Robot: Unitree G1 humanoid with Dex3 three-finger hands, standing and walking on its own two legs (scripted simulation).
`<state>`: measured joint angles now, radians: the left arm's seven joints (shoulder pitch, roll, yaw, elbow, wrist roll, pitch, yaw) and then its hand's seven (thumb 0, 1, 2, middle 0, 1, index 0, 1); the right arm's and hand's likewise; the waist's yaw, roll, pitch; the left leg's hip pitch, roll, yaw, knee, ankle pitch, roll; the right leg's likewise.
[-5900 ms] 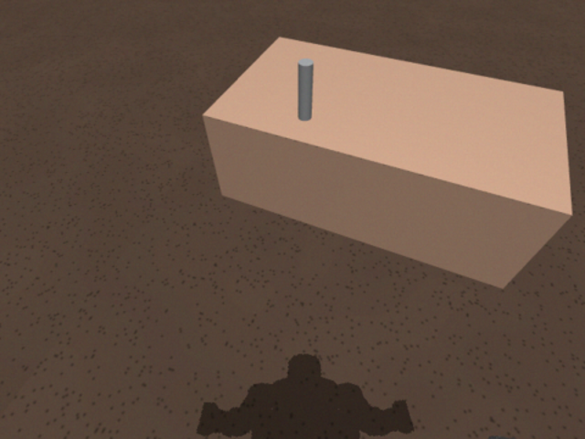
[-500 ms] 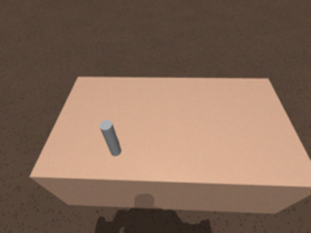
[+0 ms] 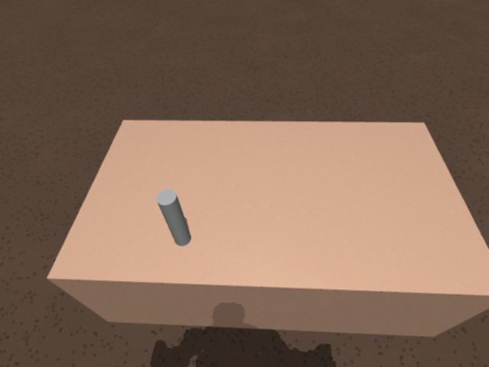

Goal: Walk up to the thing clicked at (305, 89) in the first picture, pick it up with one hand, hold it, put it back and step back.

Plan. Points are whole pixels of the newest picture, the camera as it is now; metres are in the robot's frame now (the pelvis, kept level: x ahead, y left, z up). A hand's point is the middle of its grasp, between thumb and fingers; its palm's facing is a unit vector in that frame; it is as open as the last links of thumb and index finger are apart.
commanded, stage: stand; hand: left
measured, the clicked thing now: (175, 219) +0.49 +0.23 -0.23
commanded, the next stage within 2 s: go down in 0.64 s
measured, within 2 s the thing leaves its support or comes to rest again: neither
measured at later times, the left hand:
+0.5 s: hand out of the picture +0.08 +0.25 -0.15, palm faces -0.01 -0.94 -0.34, open 7.3 cm
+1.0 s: hand (125, 355) +0.15 +0.25 -0.15, palm faces +0.06 -0.94 -0.33, open 11.5 cm
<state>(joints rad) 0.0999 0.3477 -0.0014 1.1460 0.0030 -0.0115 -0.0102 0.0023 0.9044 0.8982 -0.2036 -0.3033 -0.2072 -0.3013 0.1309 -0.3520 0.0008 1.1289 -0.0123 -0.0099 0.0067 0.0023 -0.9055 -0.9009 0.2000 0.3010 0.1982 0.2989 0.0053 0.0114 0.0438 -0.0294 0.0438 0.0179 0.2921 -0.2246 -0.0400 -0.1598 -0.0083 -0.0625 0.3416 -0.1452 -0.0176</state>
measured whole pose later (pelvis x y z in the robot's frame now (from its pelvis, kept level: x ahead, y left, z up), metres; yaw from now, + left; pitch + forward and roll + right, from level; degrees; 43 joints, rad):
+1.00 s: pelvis -0.01 +0.01 -0.02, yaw +1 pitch +5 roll +0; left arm 0.00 0.30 0.08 0.87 -0.01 0.12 0.00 0.00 0.45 0.45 -0.09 -0.07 -0.08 -0.08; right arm 0.04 -0.30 -0.12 0.86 0.05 -0.12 -0.03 0.00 -0.42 -0.46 0.08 0.11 0.08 0.10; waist 0.00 0.03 0.02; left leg -0.33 0.03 0.01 0.57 -0.33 -0.02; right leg -0.43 -0.03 -0.06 0.56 -0.22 -0.01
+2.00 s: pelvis +0.01 +0.03 -0.03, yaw +2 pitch +7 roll -1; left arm 0.27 0.32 0.15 0.33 0.00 0.39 -0.05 -0.01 -0.58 0.07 -0.09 -0.06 -0.08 -0.07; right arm 0.26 -0.24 -0.10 0.58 0.02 -0.15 -0.05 -0.01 0.49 -0.05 0.05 0.05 0.05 0.05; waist -0.01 0.02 -0.08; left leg -0.42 0.01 -0.01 0.74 -0.44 0.01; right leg -0.50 -0.06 -0.07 0.69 -0.31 0.03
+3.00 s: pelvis -0.03 +0.03 -0.05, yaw +0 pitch +15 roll -2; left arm -0.57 0.78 0.51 1.18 -0.10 -0.15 -0.47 -0.02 -0.59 0.05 -0.06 -0.05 -0.08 -0.04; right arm 0.29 -0.25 0.04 0.38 0.02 -0.19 -0.06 -0.01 0.55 -0.05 0.05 0.05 0.05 0.05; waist -0.11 -0.03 -0.10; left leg -0.72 0.03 -0.01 0.91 -0.46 0.01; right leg -0.77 -0.04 -0.07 0.80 -0.29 0.02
